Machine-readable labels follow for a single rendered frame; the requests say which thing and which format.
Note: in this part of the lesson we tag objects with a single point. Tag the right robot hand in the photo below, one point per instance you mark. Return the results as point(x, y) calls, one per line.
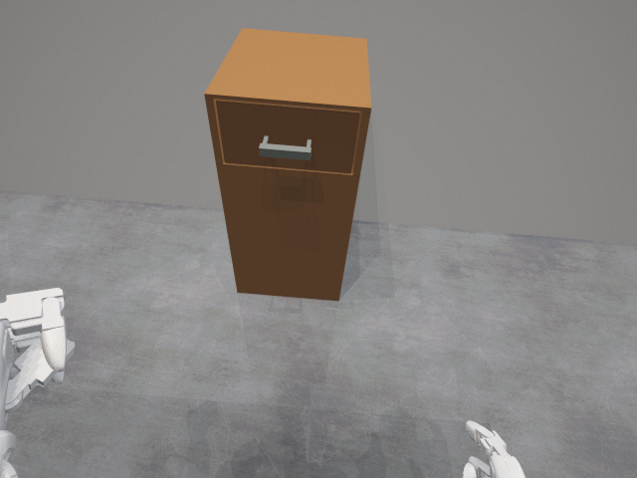
point(493, 448)

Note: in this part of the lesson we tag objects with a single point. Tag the left robot hand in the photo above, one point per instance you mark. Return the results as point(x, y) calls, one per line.
point(33, 322)

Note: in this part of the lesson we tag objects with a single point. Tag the drawer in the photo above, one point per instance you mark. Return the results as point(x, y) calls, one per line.
point(243, 126)

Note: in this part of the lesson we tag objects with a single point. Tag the left robot forearm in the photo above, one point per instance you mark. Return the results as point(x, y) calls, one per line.
point(7, 444)

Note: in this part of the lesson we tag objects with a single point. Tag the cabinet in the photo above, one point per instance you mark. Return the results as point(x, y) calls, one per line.
point(289, 229)

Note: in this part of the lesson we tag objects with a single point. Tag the handle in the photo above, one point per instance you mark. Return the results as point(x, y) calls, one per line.
point(285, 151)

